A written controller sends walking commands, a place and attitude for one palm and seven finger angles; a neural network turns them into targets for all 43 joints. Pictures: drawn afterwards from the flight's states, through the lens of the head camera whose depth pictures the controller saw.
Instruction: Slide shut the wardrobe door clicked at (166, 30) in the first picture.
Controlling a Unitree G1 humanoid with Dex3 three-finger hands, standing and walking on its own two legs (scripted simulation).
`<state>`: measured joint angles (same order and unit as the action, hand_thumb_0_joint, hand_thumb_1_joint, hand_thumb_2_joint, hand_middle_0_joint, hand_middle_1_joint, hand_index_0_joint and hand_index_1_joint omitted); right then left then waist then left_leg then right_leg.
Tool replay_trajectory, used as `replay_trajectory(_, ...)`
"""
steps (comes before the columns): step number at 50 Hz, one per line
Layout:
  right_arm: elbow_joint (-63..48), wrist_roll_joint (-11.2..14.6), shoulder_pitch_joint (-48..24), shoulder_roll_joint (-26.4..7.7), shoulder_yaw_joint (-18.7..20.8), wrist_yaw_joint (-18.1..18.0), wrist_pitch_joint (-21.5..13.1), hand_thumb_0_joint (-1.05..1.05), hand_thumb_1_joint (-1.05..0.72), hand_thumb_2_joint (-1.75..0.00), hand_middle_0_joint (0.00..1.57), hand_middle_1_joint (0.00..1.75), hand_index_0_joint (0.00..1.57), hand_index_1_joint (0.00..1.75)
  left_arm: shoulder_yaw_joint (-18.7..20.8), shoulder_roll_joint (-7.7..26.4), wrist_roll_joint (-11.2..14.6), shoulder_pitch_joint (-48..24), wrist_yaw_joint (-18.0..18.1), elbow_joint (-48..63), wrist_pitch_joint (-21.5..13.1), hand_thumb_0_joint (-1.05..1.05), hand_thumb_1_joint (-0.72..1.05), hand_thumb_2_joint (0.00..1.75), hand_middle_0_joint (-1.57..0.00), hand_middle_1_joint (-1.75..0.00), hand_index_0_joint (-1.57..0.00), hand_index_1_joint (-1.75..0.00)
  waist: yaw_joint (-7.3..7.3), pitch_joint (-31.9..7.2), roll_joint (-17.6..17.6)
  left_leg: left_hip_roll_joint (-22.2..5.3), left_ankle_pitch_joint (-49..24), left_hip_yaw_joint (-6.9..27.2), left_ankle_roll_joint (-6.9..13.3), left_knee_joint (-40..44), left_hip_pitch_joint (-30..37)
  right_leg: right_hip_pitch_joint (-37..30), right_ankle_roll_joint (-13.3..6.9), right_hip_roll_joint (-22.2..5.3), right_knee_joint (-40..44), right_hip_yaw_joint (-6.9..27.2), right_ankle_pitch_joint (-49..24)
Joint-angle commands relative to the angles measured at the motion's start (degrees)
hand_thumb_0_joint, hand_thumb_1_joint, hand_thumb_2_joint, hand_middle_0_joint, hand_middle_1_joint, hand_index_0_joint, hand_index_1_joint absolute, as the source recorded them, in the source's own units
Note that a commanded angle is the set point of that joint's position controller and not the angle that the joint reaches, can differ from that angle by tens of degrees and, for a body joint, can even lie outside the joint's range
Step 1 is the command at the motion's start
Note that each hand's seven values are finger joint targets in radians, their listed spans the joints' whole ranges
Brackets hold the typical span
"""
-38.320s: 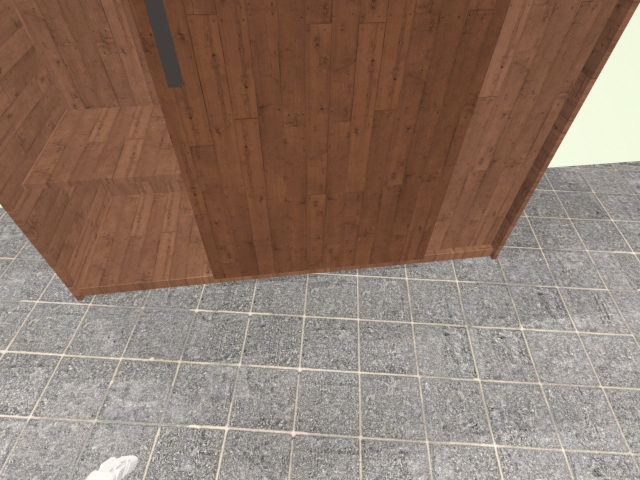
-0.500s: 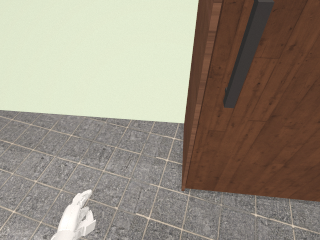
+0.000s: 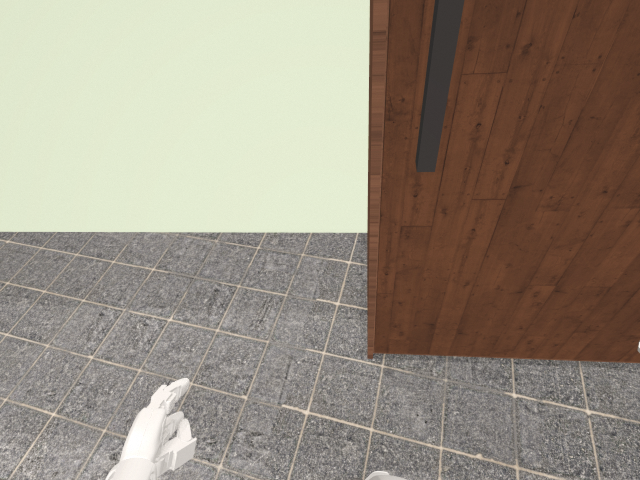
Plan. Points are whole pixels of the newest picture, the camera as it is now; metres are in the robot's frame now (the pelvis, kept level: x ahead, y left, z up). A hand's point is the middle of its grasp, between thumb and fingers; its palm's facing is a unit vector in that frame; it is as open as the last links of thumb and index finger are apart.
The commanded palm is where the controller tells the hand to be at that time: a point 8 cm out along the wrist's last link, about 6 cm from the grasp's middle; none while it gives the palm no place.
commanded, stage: step back with the hand held close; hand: right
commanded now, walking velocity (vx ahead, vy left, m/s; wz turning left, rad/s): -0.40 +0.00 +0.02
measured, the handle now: (434, 75) +0.58 -0.15 +0.22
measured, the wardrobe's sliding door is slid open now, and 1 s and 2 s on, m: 0.00 0.00 0.00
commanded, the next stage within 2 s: stop stepping back and stand still in 0.20 s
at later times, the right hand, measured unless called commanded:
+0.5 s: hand out of the picture +0.13 -0.37 +0.17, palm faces +0.40 +0.90 -0.16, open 7.4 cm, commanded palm +0.04 -0.39 +0.19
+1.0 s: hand out of the picture -0.01 -0.50 +0.18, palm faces +0.39 +0.91 -0.17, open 7.5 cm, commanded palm -0.08 -0.53 +0.19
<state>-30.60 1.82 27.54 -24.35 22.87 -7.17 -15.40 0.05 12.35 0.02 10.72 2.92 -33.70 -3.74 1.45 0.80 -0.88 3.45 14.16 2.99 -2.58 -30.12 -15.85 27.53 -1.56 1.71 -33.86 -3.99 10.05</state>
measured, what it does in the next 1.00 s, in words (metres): walks backwards: left foot, then right foot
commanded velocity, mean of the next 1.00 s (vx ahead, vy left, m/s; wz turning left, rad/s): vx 0.05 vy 0.18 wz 0.01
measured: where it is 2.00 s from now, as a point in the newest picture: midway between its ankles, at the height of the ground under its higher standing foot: outside the picture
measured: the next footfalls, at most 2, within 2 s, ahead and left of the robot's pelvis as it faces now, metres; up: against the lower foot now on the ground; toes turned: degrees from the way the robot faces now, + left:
left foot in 0.30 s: -0.19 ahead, +0.10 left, +0.00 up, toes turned +9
right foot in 0.42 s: +0.01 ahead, -0.12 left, +0.00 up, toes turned +7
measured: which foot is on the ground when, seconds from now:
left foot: down 0.00-0.02, up 0.04-0.28, down 0.30-0.42, up 0.44-0.76, down 0.78-0.88, up 0.90-1.00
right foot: down 0.00-0.26, up 0.28-0.40, down 0.42-0.70, up 0.72-0.88, down 0.90-1.00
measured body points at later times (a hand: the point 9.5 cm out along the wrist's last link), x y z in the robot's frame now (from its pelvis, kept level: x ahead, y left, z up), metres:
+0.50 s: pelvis -0.13 -0.11 -0.02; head -0.14 -0.18 +0.43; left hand +0.03 +0.12 -0.07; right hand +0.11 -0.41 +0.18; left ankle -0.19 +0.08 -0.67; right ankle -0.03 -0.13 -0.72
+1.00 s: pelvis -0.25 -0.25 -0.03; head -0.27 -0.34 +0.41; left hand -0.11 -0.02 -0.06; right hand -0.03 -0.55 +0.19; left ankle -0.24 -0.11 -0.64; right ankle -0.19 -0.38 -0.72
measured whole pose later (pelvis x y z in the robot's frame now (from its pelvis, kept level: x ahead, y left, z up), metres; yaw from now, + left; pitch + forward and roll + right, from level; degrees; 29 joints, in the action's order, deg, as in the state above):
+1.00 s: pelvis -0.25 -0.25 -0.03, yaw +6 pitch -7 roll +4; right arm -32.6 2.1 15.8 -24.2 26.4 -6.7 -8.2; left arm -0.9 4.0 -1.9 11.5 0.2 -36.4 -5.7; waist 0.0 2.5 -8.7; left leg 1.9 27.5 -1.5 -0.1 -75.2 -30.6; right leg 21.3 2.1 -5.9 -51.5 2.3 23.9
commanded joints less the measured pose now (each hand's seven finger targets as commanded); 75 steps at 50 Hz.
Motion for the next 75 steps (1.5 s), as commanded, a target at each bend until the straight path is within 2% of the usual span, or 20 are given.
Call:
replay_trajectory(1, -12.26, -0.03, -6.31, -12.27, 9.53, -0.87, -3.23, 0.00, -0.90, -0.90, 0.20, 0.30, 0.20, 0.30, 3.52, 8.41, 0.00, -6.89, 1.76, 9.74, -3.98, 0.00, 0.90, 0.90, -0.20, -0.30, -0.20, -0.30, -0.64, -7.54, 19.37, 2.69, 7.57, -1.82, 1.62, -16.40, 2.19, -2.04, -3.78, -17.83, 26.21, 23.51, 14.31)
replay_trajectory(6, -15.97, 1.42, -3.57, -11.68, 10.20, -0.04, -3.59, 0.00, -0.90, -0.90, 0.20, 0.30, 0.20, 0.30, 4.79, 7.99, -1.40, -6.37, -0.27, 8.70, -4.65, 0.00, 0.90, 0.90, -0.20, -0.30, -0.20, -0.30, 2.09, -11.54, 12.57, 5.91, 15.82, -6.00, 4.02, -31.54, 7.31, -0.28, 15.14, -15.51, 33.14, 14.51, 23.02)
replay_trajectory(11, -14.94, 2.79, 4.18, -10.37, 7.98, -0.11, -3.02, 0.00, -0.90, -0.90, 0.20, 0.30, 0.20, 0.30, 3.88, 4.63, 0.41, -1.36, -1.43, 5.40, -6.99, 0.00, 0.90, 0.90, -0.20, -0.30, -0.20, -0.30, 1.74, -17.77, 12.97, 3.94, 18.82, -12.50, 5.99, 0.98, 4.97, -21.89, 8.51, -9.63, 24.61, 3.20, 3.63)
replay_trajectory(16, -14.87, 3.07, -11.76, -16.36, 12.19, -1.23, -3.52, 0.00, -0.90, -0.90, 0.20, 0.30, 0.20, 0.30, 2.28, 4.84, -0.57, -4.26, -1.90, 3.35, -7.43, 0.00, 0.90, 0.90, -0.20, -0.30, -0.20, -0.30, -1.55, -1.89, -8.94, -27.64, -19.49, 3.54, 18.19, 13.96, -10.67, -1.80, 6.52, -2.54, -47.04, 12.28, 21.79)
replay_trajectory(19, -3.61, 1.05, -24.50, -8.91, 2.55, 1.28, 1.87, 0.00, -0.90, -0.90, 0.20, 0.30, 0.20, 0.30, 2.96, 7.23, 1.48, -4.88, 0.66, 3.06, -5.71, 0.00, 0.90, 0.90, -0.20, -0.30, -0.20, -0.30, -5.11, 2.18, -9.29, -11.98, -18.15, -5.33, 5.79, -10.13, -9.32, -15.76, 3.33, -1.16, -4.54, 5.53, 3.79)
replay_trajectory(21, -6.67, 1.32, -23.27, -10.30, 3.68, 0.77, 2.43, 0.00, -0.90, -0.90, 0.20, 0.30, 0.20, 0.30, 2.65, 8.70, 0.13, -4.92, 0.92, 4.47, -6.39, 0.00, 0.90, 0.90, -0.20, -0.30, -0.20, -0.30, -2.48, -2.52, 32.88, 0.18, 22.31, -1.94, 2.34, -36.57, -10.46, -16.51, -3.10, -18.78, 17.08, 31.87, -21.55)
replay_trajectory(25, -21.85, 1.18, -12.45, -12.17, 7.34, 0.05, -0.14, 0.00, -0.90, -0.90, 0.20, 0.30, 0.20, 0.30, 2.52, 6.20, -0.64, -4.41, -2.40, 6.67, -8.22, 0.00, 0.90, 0.90, -0.20, -0.30, -0.20, -0.30, -1.02, -4.39, 8.33, -0.24, 11.93, 2.01, 2.80, -37.00, -9.27, -8.58, 8.82, -17.58, 30.76, 35.88, 28.41)
replay_trajectory(30, -24.52, 0.73, 9.47, -10.68, 9.78, -0.40, 2.01, 0.00, -0.90, -0.90, 0.20, 0.30, 0.20, 0.30, 3.38, 4.91, -1.81, -5.42, -3.85, 8.12, -4.69, 0.00, 0.90, 0.90, -0.20, -0.30, -0.20, -0.30, 1.28, -5.51, 24.08, 4.78, 5.87, -11.88, 3.14, -28.83, 8.06, 3.69, 13.15, -8.83, 35.56, 8.49, 28.36)
replay_trajectory(34, -12.09, 0.46, 13.03, -10.38, 10.38, -2.12, 4.06, 0.00, -0.90, -0.90, 0.20, 0.30, 0.20, 0.30, 4.73, 3.04, -1.27, -1.55, -0.98, 6.64, -2.68, 0.00, 0.90, 0.90, -0.20, -0.30, -0.20, -0.30, 3.28, -7.44, 9.85, 6.79, 17.33, -18.80, 8.57, -3.13, 23.36, 4.61, 14.84, -3.96, 17.56, -1.45, 17.03)
replay_trajectory(36, -11.39, -0.62, 4.93, -10.80, 8.64, -2.00, 4.73, 0.00, -0.90, -0.90, 0.20, 0.30, 0.20, 0.30, 5.76, 6.16, 2.73, -1.22, -0.22, 4.98, -2.06, 0.00, 0.90, 0.90, -0.20, -0.30, -0.20, -0.30, 1.20, -6.53, -27.98, -20.66, 2.91, 5.40, 18.54, 7.67, -4.12, 2.01, 7.19, -2.70, -57.29, 11.82, 26.52)
replay_trajectory(38, -17.25, 1.32, -15.05, -19.72, 14.47, 0.42, 4.37, 0.00, -0.90, -0.90, 0.20, 0.30, 0.20, 0.30, 5.53, 5.86, 0.26, -2.84, -1.21, 3.20, -3.73, 0.00, 0.90, 0.90, -0.20, -0.30, -0.20, -0.30, -4.33, -0.65, -13.42, -31.28, 13.55, 15.33, 21.35, 13.92, -22.00, 8.60, -1.63, -7.81, -75.94, 20.99, 24.58)
replay_trajectory(40, -7.18, 0.93, -20.82, -23.24, 16.93, -1.07, 2.72, 0.00, -0.90, -0.90, 0.20, 0.30, 0.20, 0.30, 0.66, 3.38, -3.43, -2.13, -1.57, 6.05, -2.60, 0.00, 0.90, 0.90, -0.20, -0.30, -0.20, -0.30, -3.98, -0.70, -2.65, -23.81, 22.78, 5.18, 0.84, 12.33, -14.26, 1.50, 2.98, -11.77, -36.75, 7.18, 15.77)
replay_trajectory(43, -10.98, -0.24, -26.42, -8.22, -0.71, -0.98, 4.71, 0.00, -0.90, -0.90, 0.20, 0.30, 0.20, 0.30, 5.21, 8.46, -0.23, -4.03, 1.90, 4.12, -2.87, 0.00, 0.90, 0.90, -0.20, -0.30, -0.20, -0.30, -4.69, -1.15, 9.60, -10.24, 29.53, -6.89, 8.62, -15.38, -21.39, -24.67, 2.96, -4.02, -1.68, 1.85, 19.38)
replay_trajectory(45, -21.56, -0.47, -27.33, -9.91, -0.08, -0.12, 1.34, 0.00, -0.90, -0.90, 0.20, 0.30, 0.20, 0.30, 3.35, 8.39, -2.07, -4.74, 0.90, 6.03, -4.52, 0.00, 0.90, 0.90, -0.20, -0.30, -0.20, -0.30, -3.35, 6.98, 41.28, 0.13, 27.51, -6.98, 3.05, -47.18, -31.96, -11.48, -2.59, -25.10, 24.45, 43.50, 31.46)
replay_trajectory(47, -21.13, -0.74, -19.19, -15.65, 8.86, 0.89, -0.72, 0.00, -0.90, -0.90, 0.20, 0.30, 0.20, 0.30, 4.23, 7.18, -1.65, -2.74, -1.42, 6.13, -5.84, 0.00, 0.90, 0.90, -0.20, -0.30, -0.20, -0.30, -2.07, 6.62, 17.67, -2.83, 11.26, -0.63, 2.38, -53.34, -26.29, -5.43, -6.05, -24.64, 25.93, 39.76, 27.94)
replay_trajectory(58, -1.66, 0.24, -0.71, -7.44, 7.14, -0.32, 4.38, 0.00, -0.90, -0.90, 0.20, 0.30, 0.20, 0.30, 3.66, 3.48, -1.60, -3.17, -0.61, 6.10, -0.25, 0.00, 0.90, 0.90, -0.20, -0.30, -0.20, -0.30, 1.59, -4.46, 12.98, 3.98, 18.04, -14.50, 5.60, -3.40, 18.47, 6.92, 1.23, -14.00, 12.12, 4.63, 30.14)
replay_trajectory(61, -4.58, 0.71, -2.28, -12.22, 7.62, -0.90, 6.85, 0.00, -0.90, -0.90, 0.20, 0.30, 0.20, 0.30, 3.46, 3.77, 1.35, -2.99, 0.21, 7.20, 0.35, 0.00, 0.90, 0.90, -0.20, -0.30, -0.20, -0.30, -0.17, -3.81, -18.49, -17.11, 8.58, 13.58, 15.92, 15.37, 10.98, 11.52, 2.06, -2.43, -33.33, 2.74, 21.24)
replay_trajectory(67, -13.68, 1.42, -9.51, -9.00, 6.38, -2.59, 3.24, 0.00, -0.90, -0.90, 0.20, 0.30, 0.20, 0.30, 3.03, 5.43, 1.06, -3.42, 0.79, 5.32, -3.83, 0.00, 0.90, 0.90, -0.20, -0.30, -0.20, -0.30, -2.51, 0.57, -14.10, -16.99, -16.06, 6.41, 12.22, 2.69, 1.55, -6.04, 1.22, -7.77, -7.68, 4.00, 11.69)
replay_trajectory(70, -21.19, 0.36, -13.45, -11.21, 6.79, -4.02, 0.44, 0.00, -0.90, -0.90, 0.20, 0.30, 0.20, 0.30, 3.85, 7.83, 0.23, -3.73, 1.55, 6.27, -6.38, 0.00, 0.90, 0.90, -0.20, -0.30, -0.20, -0.30, -1.71, -8.35, 32.78, -3.74, 11.14, -7.72, 1.77, -29.26, -15.03, -36.10, -1.03, -16.11, 8.90, 16.97, -31.07)
replay_trajectory(75, -19.03, -0.77, -7.09, -12.39, 9.71, -3.74, -0.17, 0.00, -0.90, -0.90, 0.20, 0.30, 0.20, 0.30, 3.56, 5.49, 0.31, -2.16, -1.17, 5.08, -8.51, 0.00, 0.90, 0.90, -0.20, -0.30, -0.20, -0.30, -2.23, -3.95, 17.70, -5.47, 11.60, -3.52, 1.47, -22.94, -7.62, -18.08, -6.17, -17.56, 13.64, 17.68, -20.32)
